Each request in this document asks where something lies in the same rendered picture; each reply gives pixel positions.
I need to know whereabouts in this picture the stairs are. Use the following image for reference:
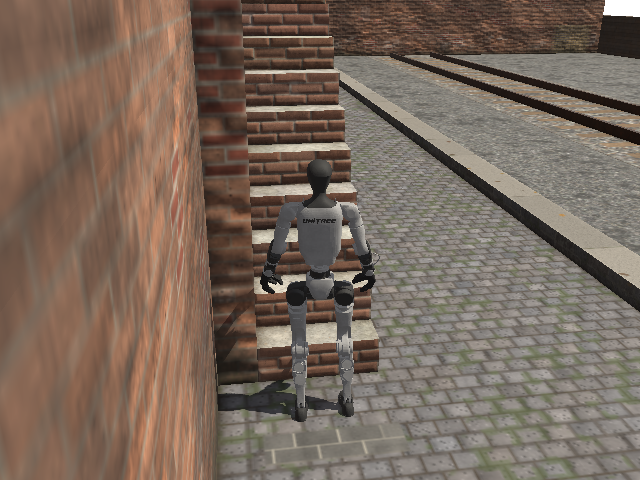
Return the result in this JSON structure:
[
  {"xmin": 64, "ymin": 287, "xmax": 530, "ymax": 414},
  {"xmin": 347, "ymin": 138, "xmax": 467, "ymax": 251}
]
[{"xmin": 241, "ymin": 0, "xmax": 380, "ymax": 382}]

